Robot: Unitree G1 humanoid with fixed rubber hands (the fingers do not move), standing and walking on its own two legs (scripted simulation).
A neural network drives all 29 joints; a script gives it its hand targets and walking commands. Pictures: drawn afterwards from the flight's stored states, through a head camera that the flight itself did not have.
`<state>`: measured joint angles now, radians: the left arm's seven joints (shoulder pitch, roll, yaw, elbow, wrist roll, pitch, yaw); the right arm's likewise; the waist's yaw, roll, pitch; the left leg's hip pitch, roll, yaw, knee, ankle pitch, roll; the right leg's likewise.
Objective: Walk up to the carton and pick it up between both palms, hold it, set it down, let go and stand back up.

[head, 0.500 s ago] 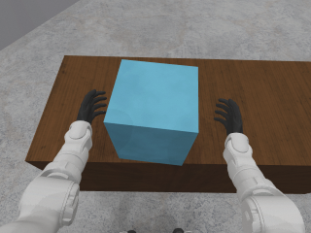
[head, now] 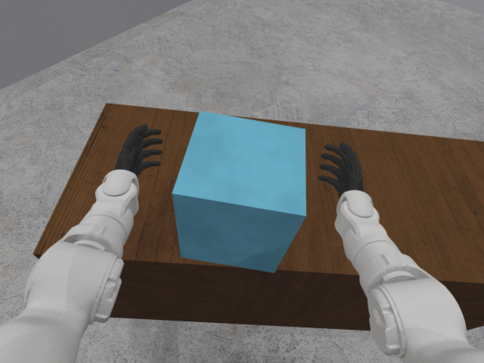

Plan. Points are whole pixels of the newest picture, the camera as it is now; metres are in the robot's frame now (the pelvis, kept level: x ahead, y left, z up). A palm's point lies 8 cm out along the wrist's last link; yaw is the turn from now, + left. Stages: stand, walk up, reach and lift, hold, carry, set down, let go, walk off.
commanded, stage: set down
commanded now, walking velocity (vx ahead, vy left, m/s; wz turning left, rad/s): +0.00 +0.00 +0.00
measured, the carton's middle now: (239, 197) +0.46 -0.01 -0.04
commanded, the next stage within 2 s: none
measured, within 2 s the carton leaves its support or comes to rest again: neither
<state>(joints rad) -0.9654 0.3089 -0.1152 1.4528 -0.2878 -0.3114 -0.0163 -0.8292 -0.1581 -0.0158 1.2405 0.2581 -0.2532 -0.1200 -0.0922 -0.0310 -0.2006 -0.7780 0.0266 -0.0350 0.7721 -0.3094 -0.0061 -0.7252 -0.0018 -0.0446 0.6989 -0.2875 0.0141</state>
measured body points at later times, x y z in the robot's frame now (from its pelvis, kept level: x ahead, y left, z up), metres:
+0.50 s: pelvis +0.01 +0.00 +0.03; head +0.04 +0.01 +0.48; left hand +0.42 +0.20 +0.08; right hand +0.37 -0.21 +0.06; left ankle +0.03 +0.12 -0.71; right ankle +0.02 -0.13 -0.71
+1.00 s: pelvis +0.02 -0.01 +0.03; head +0.05 +0.02 +0.47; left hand +0.41 +0.20 +0.05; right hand +0.37 -0.19 +0.05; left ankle +0.03 +0.12 -0.71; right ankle +0.02 -0.13 -0.71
